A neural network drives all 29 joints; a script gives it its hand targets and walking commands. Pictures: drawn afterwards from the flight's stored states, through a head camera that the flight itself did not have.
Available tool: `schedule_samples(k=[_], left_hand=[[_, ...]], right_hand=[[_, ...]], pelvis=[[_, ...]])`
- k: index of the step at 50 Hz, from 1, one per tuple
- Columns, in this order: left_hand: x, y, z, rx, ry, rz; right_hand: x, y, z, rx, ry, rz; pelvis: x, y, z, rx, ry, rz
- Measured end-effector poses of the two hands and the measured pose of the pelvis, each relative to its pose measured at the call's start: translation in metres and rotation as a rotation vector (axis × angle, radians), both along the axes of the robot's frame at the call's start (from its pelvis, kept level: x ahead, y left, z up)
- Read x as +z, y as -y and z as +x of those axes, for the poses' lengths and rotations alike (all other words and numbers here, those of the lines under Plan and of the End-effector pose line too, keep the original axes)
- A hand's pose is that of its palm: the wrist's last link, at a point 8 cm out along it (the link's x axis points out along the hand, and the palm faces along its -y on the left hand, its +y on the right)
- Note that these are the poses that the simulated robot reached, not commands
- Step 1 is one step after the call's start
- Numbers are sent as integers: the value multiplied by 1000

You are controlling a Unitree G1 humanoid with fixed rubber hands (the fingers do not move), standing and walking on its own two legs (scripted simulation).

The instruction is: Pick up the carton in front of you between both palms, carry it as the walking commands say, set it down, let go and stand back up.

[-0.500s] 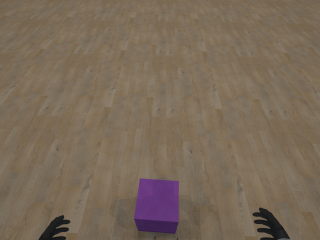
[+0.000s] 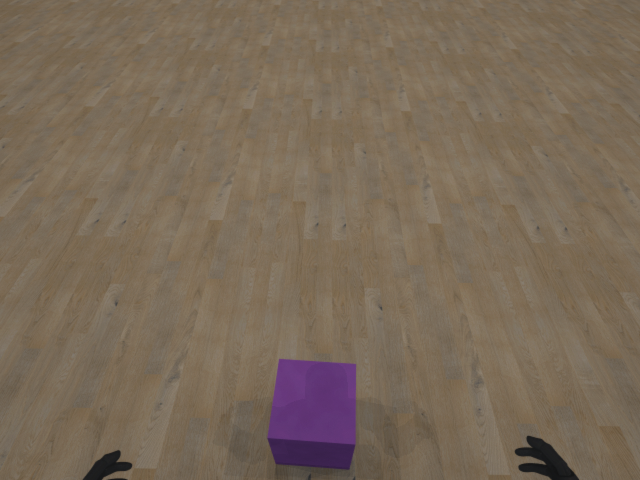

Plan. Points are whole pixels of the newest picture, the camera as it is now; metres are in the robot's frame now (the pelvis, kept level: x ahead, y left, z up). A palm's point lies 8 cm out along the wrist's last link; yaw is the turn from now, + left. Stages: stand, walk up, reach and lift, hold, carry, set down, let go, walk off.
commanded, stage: stand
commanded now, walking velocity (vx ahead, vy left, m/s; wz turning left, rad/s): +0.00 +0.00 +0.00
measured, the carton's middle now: (314, 415) +0.41 +0.02 -0.65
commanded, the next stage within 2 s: none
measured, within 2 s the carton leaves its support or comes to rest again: neither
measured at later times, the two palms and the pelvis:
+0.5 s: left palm out of the picture +0.08 +0.31 -0.09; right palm out of the picture +0.08 -0.31 -0.10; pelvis -0.02 +0.00 +0.00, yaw +0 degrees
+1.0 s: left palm out of the picture +0.08 +0.31 -0.10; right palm out of the picture +0.08 -0.31 -0.10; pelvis -0.02 +0.00 +0.01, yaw +0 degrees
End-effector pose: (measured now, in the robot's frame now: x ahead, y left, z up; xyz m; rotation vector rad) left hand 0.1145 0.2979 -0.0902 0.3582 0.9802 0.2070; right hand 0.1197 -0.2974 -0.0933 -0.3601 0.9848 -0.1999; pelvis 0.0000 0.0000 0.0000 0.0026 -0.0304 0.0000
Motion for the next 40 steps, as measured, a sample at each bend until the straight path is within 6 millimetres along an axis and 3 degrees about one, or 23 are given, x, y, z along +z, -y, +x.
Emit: schedule_samples(k=[20, 40], left_hand=[[-4, -6, -31, 26, -72, 1], [-6, -11, -36, 36, -103, 6]], right_hand=[[-4, 10, -34, -22, -81, -8], [-5, 12, -39, -30, -114, -13]], pelvis=[[4, 1, -14, 2, 11, -2], [5, 0, -16, 6, 13, -3]])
